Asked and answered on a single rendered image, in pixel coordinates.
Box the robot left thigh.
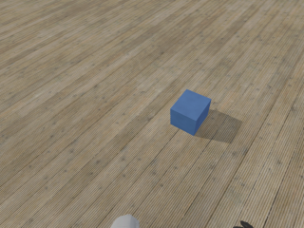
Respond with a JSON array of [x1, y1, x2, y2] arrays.
[[110, 215, 140, 228]]

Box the carton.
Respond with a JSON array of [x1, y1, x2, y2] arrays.
[[170, 89, 212, 136]]

